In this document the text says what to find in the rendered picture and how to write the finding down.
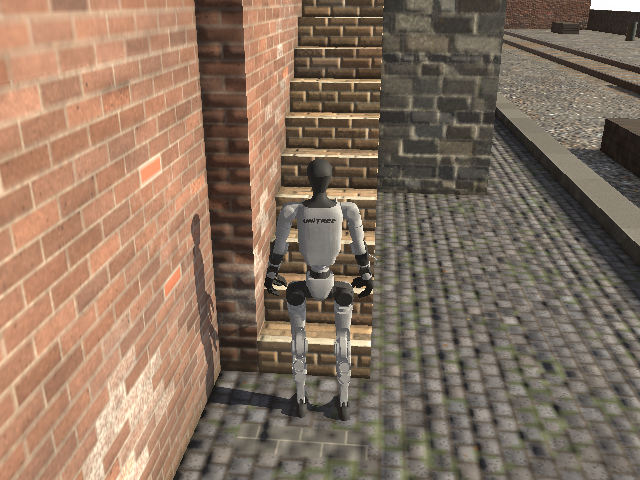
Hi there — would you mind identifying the left robot upper arm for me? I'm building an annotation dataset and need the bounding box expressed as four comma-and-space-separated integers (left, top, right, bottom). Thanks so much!
273, 202, 299, 255

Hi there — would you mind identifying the left robot forearm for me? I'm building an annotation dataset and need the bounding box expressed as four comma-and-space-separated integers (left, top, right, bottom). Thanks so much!
266, 239, 284, 279

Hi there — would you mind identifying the robot right shin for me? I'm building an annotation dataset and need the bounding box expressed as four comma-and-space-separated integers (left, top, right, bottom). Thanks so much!
336, 341, 351, 407

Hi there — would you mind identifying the right robot upper arm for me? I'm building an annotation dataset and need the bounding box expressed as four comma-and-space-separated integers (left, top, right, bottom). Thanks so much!
341, 202, 366, 255

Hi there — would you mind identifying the robot right foot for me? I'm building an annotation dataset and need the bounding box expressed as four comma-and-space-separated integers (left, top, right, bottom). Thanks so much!
335, 394, 350, 421

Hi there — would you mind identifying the right robot forearm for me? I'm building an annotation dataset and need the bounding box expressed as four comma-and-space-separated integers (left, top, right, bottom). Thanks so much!
355, 240, 372, 280

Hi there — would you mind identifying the left robot hand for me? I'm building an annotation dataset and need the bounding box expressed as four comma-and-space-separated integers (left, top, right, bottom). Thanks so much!
264, 275, 287, 296

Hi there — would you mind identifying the right robot hand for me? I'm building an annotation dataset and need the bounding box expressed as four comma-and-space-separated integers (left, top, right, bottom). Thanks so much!
351, 277, 374, 298

